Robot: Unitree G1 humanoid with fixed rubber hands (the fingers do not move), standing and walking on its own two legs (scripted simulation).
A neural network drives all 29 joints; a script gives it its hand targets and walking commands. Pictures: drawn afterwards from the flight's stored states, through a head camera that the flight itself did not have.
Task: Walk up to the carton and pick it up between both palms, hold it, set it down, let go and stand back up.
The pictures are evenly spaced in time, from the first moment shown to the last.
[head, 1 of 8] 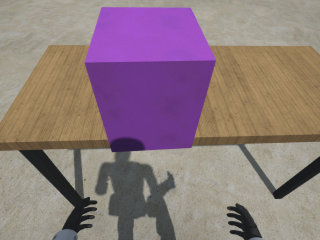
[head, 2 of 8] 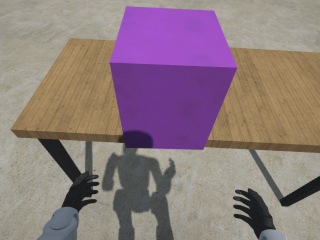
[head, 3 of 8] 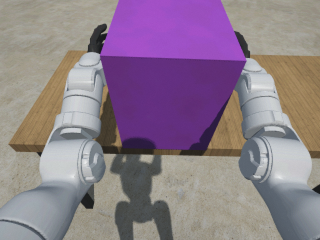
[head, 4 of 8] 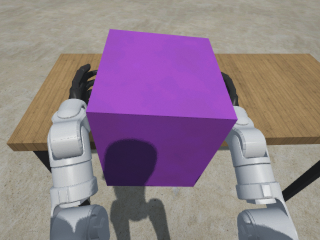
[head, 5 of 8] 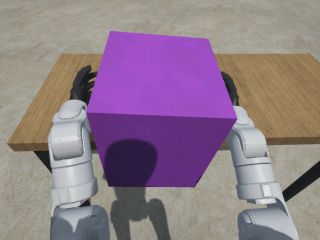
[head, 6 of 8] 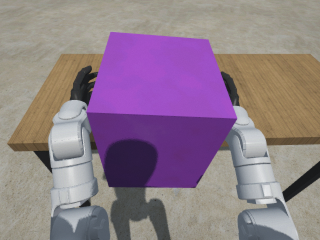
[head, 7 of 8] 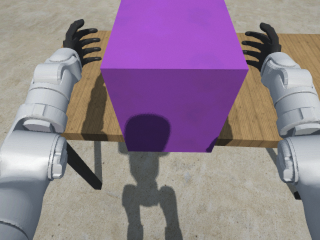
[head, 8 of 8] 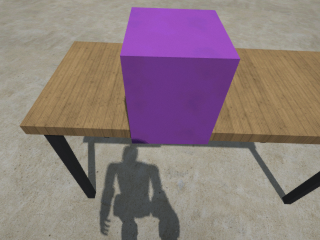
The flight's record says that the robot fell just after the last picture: no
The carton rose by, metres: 0.10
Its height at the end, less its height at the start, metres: +0.00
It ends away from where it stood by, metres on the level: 0.01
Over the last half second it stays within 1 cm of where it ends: yes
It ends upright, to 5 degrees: yes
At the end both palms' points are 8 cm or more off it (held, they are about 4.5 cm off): yes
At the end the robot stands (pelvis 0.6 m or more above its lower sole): yes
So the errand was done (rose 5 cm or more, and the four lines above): yes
